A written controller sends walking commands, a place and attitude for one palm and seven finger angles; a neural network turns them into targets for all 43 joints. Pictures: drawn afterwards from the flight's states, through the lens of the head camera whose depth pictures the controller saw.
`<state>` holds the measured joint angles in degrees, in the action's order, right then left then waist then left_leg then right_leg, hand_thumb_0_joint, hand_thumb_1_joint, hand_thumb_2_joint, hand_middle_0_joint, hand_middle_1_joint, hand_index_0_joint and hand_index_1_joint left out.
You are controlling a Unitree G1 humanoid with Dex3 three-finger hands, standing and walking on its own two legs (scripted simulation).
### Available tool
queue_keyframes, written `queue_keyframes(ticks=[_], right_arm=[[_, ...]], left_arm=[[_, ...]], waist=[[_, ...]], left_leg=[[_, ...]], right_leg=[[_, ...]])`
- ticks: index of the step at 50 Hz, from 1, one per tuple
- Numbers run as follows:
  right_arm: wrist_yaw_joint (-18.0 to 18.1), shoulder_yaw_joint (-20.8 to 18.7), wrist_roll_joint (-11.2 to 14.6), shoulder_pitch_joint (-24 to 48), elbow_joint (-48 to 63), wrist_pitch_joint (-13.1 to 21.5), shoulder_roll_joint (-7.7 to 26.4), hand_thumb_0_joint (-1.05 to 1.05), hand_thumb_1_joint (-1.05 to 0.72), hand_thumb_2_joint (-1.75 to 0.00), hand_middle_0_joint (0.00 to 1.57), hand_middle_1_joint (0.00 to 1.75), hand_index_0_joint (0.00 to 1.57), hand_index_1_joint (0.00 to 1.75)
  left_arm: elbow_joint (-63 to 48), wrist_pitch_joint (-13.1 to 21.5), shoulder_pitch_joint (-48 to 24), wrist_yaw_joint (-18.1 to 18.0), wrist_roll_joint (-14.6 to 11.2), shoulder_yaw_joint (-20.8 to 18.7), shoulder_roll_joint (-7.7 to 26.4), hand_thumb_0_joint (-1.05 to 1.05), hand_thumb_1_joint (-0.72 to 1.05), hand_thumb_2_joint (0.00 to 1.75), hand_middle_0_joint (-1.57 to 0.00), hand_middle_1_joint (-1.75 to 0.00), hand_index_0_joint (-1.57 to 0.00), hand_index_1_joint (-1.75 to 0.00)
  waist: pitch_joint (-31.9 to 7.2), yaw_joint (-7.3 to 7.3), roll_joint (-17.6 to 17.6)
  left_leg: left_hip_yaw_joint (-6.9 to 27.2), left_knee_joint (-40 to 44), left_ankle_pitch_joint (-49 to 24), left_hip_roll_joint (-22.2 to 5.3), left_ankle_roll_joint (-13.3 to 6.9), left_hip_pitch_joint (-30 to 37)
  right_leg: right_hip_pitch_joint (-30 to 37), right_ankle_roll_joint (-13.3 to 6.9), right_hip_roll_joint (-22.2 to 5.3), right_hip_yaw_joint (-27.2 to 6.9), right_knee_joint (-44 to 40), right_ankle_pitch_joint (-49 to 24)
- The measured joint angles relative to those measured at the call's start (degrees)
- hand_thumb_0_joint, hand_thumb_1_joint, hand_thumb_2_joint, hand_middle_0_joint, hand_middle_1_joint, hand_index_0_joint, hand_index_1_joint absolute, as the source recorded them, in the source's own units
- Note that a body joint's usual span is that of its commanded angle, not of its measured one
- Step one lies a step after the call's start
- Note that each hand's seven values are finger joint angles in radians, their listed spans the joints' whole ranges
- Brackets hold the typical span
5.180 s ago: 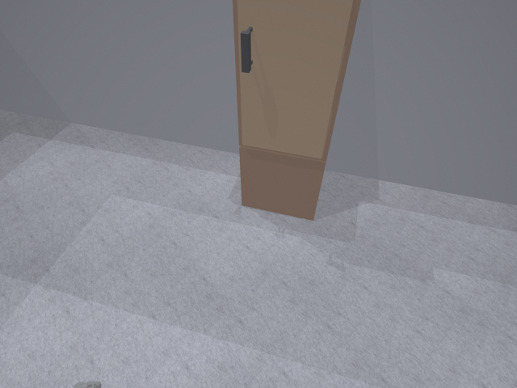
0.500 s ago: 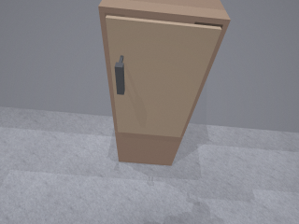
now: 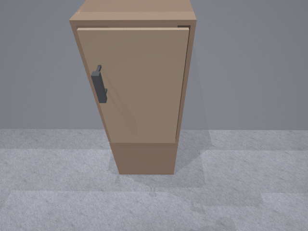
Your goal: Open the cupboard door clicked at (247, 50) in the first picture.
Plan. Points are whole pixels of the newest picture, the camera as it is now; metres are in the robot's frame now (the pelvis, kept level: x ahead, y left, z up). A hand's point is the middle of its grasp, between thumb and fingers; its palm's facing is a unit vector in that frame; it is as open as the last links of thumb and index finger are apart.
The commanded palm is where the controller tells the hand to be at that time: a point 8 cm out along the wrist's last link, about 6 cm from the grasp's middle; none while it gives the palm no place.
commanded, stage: come to a stop and stand still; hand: left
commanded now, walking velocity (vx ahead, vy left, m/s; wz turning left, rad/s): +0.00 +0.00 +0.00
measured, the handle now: (101, 84) +0.58 +0.21 +0.07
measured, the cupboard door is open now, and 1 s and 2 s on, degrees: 0 0 0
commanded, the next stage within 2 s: look again from close up in 0.70 s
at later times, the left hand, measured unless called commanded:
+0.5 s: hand out of the picture +0.00 +0.14 -0.18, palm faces +0.07 -0.98 -0.16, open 7.3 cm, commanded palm none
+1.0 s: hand out of the picture +0.03 +0.20 -0.19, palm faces +0.00 -0.98 -0.20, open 7.3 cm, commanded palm none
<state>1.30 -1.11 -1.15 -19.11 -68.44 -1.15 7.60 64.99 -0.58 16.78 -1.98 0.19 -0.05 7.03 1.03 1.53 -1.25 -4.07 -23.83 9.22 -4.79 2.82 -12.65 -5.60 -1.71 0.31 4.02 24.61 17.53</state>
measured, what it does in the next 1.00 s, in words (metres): stands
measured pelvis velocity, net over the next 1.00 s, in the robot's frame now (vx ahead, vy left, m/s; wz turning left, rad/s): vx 0.02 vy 0.03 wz -0.02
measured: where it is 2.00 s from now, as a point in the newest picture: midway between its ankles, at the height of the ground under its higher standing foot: outside the picture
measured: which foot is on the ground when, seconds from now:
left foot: down 0.00-1.00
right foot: down 0.00-1.00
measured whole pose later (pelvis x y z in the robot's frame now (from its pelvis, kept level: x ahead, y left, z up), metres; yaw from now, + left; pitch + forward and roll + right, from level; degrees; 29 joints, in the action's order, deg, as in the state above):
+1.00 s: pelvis +0.02 +0.03 -0.01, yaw -1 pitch -2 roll +0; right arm 1.7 -1.0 -1.0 -15.0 -59.6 0.9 9.7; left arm 60.4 0.6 18.6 -3.3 1.0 0.4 8.6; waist 1.4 0.5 0.8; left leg -4.9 -33.7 16.5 -2.1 -0.6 -15.4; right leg -6.3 0.8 -1.9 2.3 30.8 22.8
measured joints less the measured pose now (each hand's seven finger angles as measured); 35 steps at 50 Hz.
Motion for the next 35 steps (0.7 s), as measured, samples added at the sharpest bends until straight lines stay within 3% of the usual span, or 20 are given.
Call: queue_keyframes(ticks=[15, 35], right_arm=[[0.85, -0.03, 0.26, 2.45, 0.62, 0.79, -1.78, 0.0, -0.91, -0.9, 0.2, 0.3, 0.2, 0.3], [1.27, 0.14, 0.2, 5.2, 1.81, 1.07, 0.79, 0.01, -0.93, -0.9, 0.2, 0.3, 0.2, 0.3]], left_arm=[[0.7, 0.57, 2.87, -0.42, 0.17, -0.04, -2.93, 0.0, 0.91, 0.9, -0.2, -0.3, -0.2, -0.3], [-0.4, 0.67, 1.56, -0.71, 0.37, -0.44, 0.12, 0.0, 0.91, 0.9, -0.2, -0.3, -0.2, -0.3]], waist=[[0.65, -1.41, 1.0], [0.66, -1.92, 1.7]], left_leg=[[0.32, -0.6, 1.69, -0.52, 0.78, 0.67], [-0.38, -0.53, 3.41, 0.54, 0.12, 2.66]], right_leg=[[1.29, -0.56, 0.56, 0.25, -0.56, 1.2], [3.6, 0.44, -0.58, -0.24, -1.56, 2.19]])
